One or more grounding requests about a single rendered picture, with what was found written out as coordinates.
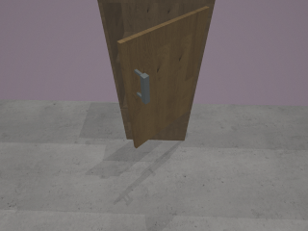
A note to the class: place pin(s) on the handle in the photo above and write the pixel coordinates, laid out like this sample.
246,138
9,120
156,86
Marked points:
145,87

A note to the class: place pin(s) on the cupboard door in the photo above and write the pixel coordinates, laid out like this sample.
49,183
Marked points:
169,53

